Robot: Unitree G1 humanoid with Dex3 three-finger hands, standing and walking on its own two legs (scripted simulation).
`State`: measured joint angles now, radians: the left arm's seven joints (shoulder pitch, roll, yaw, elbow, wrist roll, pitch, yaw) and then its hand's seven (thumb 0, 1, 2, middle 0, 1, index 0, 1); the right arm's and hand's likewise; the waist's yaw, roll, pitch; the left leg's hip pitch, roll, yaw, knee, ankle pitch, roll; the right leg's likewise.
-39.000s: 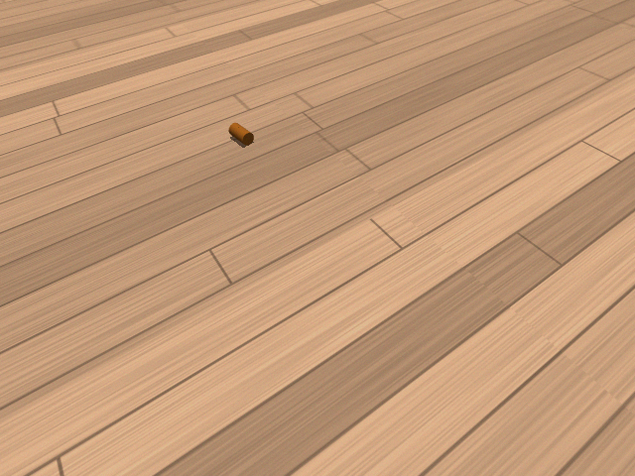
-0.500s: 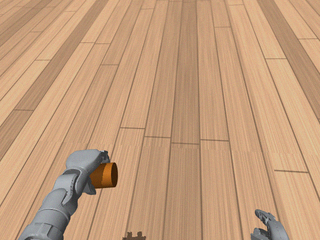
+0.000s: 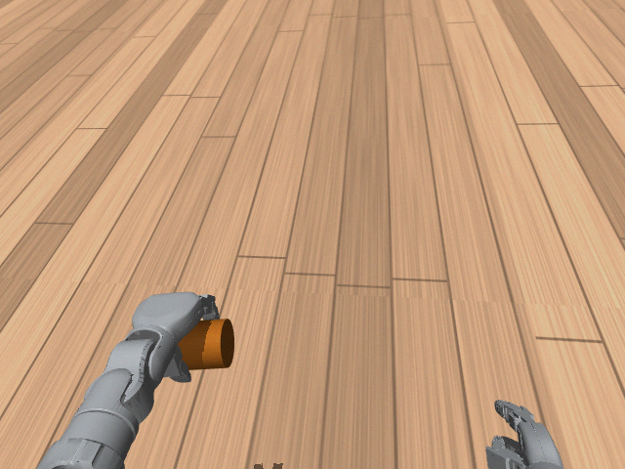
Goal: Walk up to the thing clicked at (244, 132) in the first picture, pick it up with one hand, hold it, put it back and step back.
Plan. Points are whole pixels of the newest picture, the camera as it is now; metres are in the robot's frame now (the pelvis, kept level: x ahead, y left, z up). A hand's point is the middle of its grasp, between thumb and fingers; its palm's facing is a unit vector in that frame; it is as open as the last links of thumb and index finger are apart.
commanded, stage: hold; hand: left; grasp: from above
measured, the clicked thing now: (186, 345) +0.31 +0.22 -0.05
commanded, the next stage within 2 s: crouch in 0.66 s
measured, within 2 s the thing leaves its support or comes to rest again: neither
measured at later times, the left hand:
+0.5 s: hand (179, 339) +0.30 +0.22 -0.02, palm faces -0.46 -0.03 -0.89, open 10.0 cm
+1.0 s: hand (186, 342) +0.30 +0.22 -0.04, palm faces -0.48 -0.02 -0.88, open 9.9 cm
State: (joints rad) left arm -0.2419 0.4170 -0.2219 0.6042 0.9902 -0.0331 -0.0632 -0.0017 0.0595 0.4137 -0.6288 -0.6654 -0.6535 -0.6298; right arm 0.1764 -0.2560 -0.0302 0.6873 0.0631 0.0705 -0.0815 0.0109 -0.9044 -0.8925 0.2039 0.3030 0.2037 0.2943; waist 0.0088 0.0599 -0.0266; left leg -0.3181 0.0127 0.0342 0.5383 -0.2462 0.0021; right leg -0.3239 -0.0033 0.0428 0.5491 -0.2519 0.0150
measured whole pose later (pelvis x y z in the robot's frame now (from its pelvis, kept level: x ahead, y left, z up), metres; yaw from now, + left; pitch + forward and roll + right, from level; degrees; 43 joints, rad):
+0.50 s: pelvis +0.01 +0.00 +0.00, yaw +0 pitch +1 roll +0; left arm -0.26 0.42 -0.23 0.61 0.98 -0.05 -0.09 0.00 0.04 0.45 -0.63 -0.68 -0.65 -0.64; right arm 0.17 -0.25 -0.02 0.68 0.06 0.07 -0.08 0.01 -0.91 -0.89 0.20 0.30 0.20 0.29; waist 0.01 0.06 -0.02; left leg -0.27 0.01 0.04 0.48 -0.23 0.00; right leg -0.27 -0.01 0.04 0.50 -0.24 0.02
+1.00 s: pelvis +0.00 +0.00 +0.00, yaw +0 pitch +2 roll +0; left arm -0.30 0.41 -0.22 0.72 1.01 -0.08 -0.03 0.00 0.03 0.44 -0.65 -0.65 -0.68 -0.61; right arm 0.18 -0.25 -0.02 0.68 0.06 0.09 -0.08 0.01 -0.90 -0.89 0.20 0.30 0.20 0.29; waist -0.01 0.04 -0.02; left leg -0.31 0.01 0.03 0.50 -0.23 0.00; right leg -0.32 -0.01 0.04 0.52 -0.24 0.01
